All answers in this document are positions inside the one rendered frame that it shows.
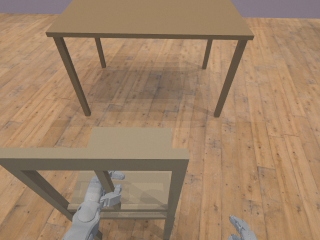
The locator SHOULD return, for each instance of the left robot hand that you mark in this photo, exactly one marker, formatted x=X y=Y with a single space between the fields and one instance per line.
x=95 y=191

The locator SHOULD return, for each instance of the table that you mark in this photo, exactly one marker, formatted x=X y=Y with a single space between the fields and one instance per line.
x=151 y=19

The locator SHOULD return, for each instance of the chair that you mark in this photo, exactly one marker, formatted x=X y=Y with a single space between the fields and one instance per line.
x=154 y=172

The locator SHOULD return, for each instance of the right robot hand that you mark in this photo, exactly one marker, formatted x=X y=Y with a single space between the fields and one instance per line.
x=242 y=228

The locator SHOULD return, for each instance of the robot left forearm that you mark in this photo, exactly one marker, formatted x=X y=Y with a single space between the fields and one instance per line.
x=85 y=222

